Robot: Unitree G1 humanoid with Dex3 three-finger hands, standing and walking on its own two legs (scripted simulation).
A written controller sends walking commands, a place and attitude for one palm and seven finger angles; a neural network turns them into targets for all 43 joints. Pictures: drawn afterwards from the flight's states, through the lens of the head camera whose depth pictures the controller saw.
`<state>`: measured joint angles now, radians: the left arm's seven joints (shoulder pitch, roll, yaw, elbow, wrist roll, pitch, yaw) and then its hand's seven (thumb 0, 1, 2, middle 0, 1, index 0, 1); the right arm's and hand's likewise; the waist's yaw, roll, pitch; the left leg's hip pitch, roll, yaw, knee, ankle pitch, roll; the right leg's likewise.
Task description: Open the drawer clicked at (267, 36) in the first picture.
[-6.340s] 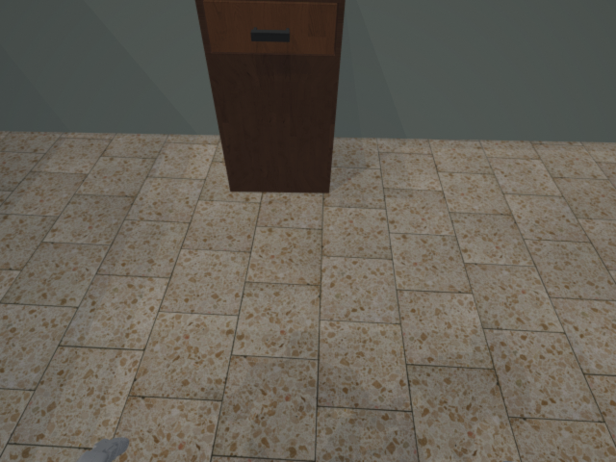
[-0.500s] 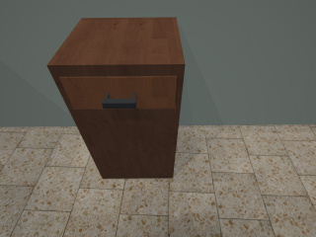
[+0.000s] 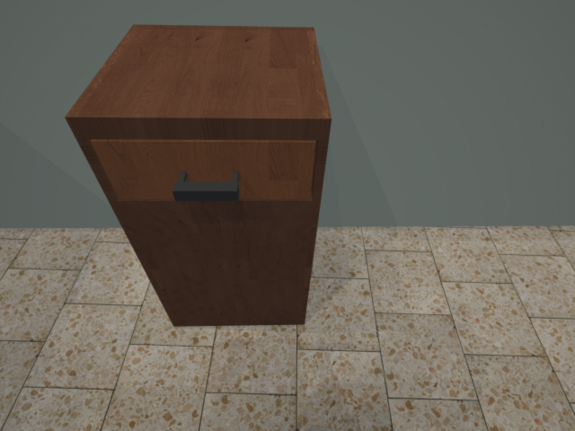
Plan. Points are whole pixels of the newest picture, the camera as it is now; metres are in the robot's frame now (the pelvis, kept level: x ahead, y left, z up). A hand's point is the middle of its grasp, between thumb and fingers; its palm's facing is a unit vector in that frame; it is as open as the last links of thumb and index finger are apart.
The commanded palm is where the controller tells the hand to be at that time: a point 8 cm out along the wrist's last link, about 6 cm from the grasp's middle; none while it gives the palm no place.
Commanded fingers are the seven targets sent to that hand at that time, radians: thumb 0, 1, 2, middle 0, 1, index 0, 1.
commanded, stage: shuffle to correct the standing spot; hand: left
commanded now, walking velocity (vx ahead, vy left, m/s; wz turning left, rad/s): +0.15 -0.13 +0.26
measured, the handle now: (208, 183) +0.57 +0.20 -0.01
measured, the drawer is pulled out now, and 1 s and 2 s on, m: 0.00 0.00 0.00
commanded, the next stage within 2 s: come to a stop and stand still in 0.08 s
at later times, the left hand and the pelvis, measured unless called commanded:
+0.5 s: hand out of the picture +0.01 +0.13 -0.18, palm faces +0.09 -0.98 -0.16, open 7.3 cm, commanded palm none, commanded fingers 0.00 0.90 0.90 -0.20 -0.30 -0.20 -0.30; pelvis +0.07 -0.02 -0.01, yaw +1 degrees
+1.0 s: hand out of the picture +0.10 +0.13 -0.17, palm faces +0.07 -0.97 -0.22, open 7.3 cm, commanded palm none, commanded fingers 0.00 0.90 0.90 -0.20 -0.30 -0.20 -0.30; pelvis +0.02 -0.07 -0.01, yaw +4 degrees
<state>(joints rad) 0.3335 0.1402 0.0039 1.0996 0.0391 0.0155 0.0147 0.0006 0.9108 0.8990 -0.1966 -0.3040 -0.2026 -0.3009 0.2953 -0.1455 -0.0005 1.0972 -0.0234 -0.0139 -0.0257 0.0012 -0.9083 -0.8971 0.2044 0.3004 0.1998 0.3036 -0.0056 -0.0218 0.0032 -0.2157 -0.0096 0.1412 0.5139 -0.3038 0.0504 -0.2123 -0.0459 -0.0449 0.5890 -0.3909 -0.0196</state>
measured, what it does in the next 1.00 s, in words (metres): steps on the spot: left foot, then right foot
